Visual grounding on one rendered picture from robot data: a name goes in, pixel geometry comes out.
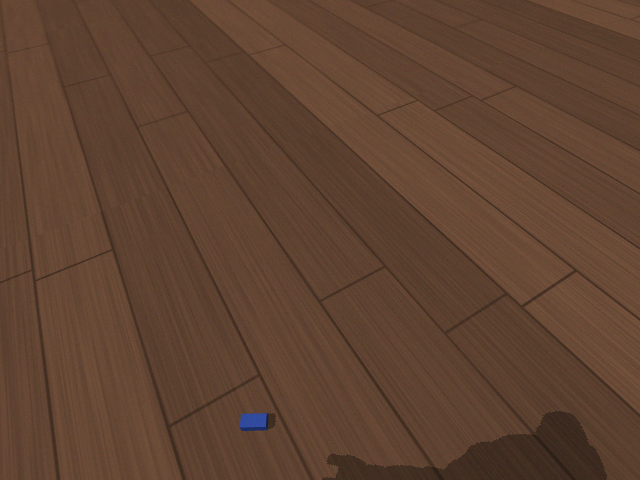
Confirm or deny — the small box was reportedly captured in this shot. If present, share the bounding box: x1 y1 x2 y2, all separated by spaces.
240 413 268 431

